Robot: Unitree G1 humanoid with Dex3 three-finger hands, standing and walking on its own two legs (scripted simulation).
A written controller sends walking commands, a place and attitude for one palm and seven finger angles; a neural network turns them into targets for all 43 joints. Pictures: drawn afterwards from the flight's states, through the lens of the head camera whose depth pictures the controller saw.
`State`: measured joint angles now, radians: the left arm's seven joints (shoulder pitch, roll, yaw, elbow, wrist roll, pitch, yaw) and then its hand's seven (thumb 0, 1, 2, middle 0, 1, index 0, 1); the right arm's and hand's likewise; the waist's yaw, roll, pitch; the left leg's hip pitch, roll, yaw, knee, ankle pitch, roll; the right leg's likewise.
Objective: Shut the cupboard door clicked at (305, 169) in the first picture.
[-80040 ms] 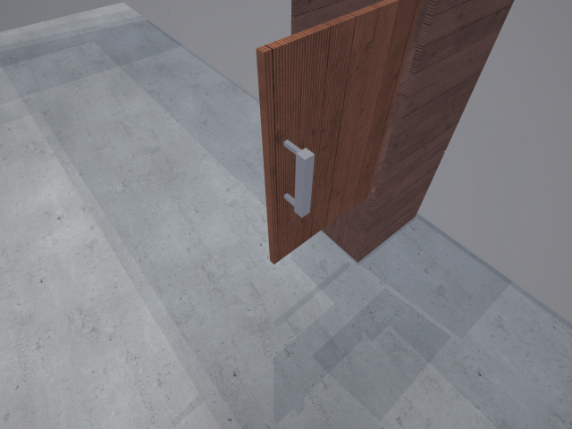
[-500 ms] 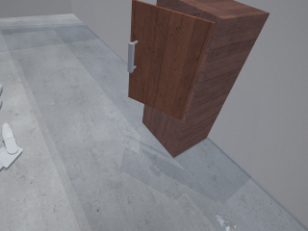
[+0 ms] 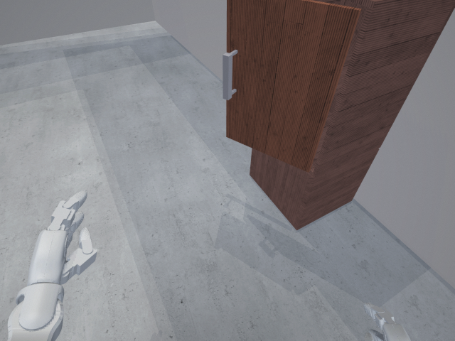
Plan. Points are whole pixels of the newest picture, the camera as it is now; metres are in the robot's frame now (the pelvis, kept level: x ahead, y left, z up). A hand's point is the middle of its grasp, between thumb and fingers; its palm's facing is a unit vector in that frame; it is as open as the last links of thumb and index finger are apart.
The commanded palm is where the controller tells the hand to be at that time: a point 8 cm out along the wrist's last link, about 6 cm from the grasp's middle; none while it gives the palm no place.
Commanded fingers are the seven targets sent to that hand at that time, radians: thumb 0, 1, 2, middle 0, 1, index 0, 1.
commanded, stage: let the arm hang, fingers relaxed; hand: left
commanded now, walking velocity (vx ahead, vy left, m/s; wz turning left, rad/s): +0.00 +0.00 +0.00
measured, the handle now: (231, 75) +0.99 +0.03 +0.00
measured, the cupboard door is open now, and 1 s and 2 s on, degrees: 27 27 27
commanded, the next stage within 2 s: look to check the result in 1.00 s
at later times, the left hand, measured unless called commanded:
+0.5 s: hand out of the picture +0.01 +0.19 -0.15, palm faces +0.02 -0.97 -0.22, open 7.3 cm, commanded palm none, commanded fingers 0.00 0.90 0.90 -0.20 -0.30 -0.20 -0.30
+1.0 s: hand out of the picture +0.01 +0.17 -0.15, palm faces +0.02 -0.99 -0.15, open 7.4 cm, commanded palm none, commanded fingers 0.00 0.90 0.90 -0.20 -0.30 -0.20 -0.30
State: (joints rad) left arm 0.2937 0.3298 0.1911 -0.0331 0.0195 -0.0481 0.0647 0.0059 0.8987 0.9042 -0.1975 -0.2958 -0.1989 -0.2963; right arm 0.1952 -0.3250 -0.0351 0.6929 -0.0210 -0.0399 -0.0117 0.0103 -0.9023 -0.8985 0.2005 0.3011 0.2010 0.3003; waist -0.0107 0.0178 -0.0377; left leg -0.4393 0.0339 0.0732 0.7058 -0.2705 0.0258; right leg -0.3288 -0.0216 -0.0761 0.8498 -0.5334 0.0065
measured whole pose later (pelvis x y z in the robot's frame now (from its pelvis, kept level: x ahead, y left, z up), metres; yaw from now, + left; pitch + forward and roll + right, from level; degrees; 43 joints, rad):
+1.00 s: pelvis +0.03 +0.02 +0.03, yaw -1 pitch -2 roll +0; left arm 0.31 0.12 0.00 1.15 0.01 0.01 0.03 0.01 0.91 0.90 -0.20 -0.30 -0.20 -0.30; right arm 0.31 -0.12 0.00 1.15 -0.01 0.00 -0.04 0.00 -0.91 -0.90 0.20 0.30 0.20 0.30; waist -0.01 -0.01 0.02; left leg -0.19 -0.01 0.08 0.39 -0.17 0.04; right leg -0.09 -0.02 0.01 0.39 -0.26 0.02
